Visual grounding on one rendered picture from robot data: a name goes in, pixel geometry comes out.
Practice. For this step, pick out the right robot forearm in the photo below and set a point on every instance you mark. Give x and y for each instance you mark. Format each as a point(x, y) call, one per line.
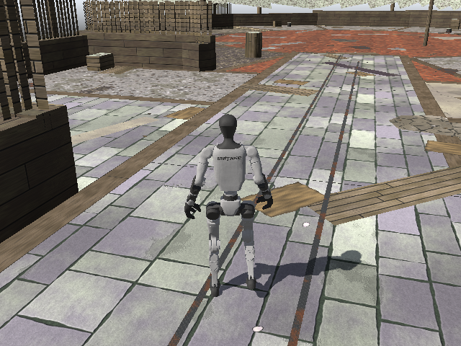
point(264, 188)

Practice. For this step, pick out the left robot hand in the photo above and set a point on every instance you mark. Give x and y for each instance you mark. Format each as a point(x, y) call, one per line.
point(188, 208)

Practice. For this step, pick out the robot right foot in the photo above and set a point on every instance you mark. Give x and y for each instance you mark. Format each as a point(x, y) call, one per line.
point(251, 284)

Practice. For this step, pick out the robot right upper arm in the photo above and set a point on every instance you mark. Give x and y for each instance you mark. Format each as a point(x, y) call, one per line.
point(252, 152)

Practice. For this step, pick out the robot left upper arm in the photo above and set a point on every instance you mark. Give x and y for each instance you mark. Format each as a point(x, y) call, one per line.
point(206, 153)

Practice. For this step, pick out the right robot hand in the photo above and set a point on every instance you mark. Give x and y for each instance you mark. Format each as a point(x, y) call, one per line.
point(269, 202)

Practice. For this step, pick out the humanoid robot torso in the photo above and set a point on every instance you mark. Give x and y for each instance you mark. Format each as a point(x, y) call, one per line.
point(230, 170)

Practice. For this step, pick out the left robot forearm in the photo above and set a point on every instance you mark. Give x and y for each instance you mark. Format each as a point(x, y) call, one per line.
point(193, 193)

